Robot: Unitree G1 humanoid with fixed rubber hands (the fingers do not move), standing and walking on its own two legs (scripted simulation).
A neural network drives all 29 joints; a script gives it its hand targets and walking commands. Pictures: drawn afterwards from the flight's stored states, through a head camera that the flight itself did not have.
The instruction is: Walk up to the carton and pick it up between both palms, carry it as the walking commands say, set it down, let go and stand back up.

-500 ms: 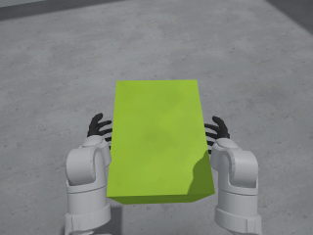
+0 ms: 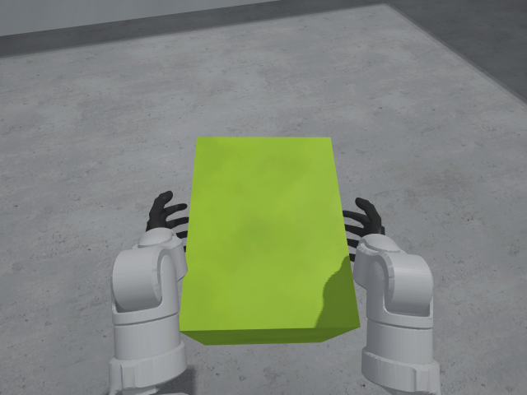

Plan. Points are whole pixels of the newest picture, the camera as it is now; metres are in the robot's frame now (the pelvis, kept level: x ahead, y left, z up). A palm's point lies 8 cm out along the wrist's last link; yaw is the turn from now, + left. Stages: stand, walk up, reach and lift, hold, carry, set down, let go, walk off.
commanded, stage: carry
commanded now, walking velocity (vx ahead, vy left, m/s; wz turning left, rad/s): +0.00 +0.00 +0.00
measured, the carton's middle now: (263, 248) +0.35 +0.00 -0.01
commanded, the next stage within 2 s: hold in 1.48 s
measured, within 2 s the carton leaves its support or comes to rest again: neither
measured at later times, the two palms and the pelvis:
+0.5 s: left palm (146, 282) +0.25 +0.15 +0.10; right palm (378, 291) +0.24 -0.14 +0.09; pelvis -0.05 +0.01 +0.00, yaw +0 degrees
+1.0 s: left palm (144, 304) +0.22 +0.15 +0.09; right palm (378, 313) +0.21 -0.13 +0.07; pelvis -0.07 +0.00 +0.00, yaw +0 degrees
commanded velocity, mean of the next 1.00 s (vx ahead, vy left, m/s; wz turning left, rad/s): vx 0.00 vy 0.00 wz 0.00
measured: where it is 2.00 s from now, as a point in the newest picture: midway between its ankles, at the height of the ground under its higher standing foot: outside the picture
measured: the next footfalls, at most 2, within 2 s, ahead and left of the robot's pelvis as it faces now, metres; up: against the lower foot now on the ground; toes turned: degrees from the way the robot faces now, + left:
none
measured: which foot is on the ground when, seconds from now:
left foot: down 0.00-1.00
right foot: down 0.00-1.00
